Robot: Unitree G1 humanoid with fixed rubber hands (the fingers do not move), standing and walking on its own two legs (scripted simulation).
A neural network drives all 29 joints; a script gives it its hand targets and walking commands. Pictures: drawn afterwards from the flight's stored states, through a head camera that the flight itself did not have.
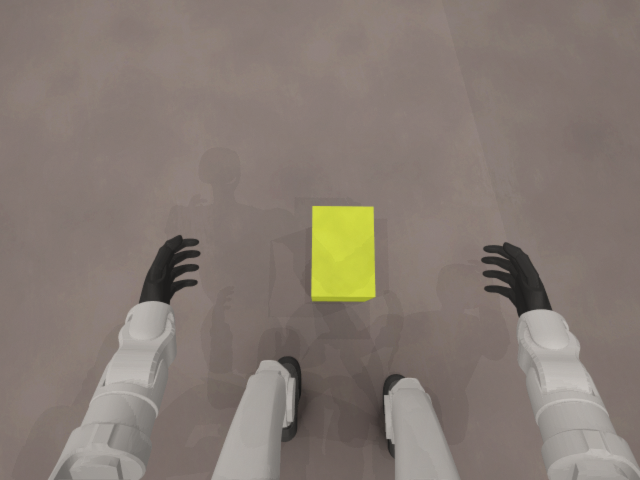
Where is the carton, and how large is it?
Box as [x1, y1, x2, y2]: [311, 206, 374, 301]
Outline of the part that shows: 312,206 312,300 364,301 373,297 373,207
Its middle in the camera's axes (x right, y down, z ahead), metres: +0.05 +0.03 +0.98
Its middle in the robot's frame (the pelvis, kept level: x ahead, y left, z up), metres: +0.46 -0.04 -0.59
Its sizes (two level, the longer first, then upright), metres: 0.213 0.145 0.193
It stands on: the floor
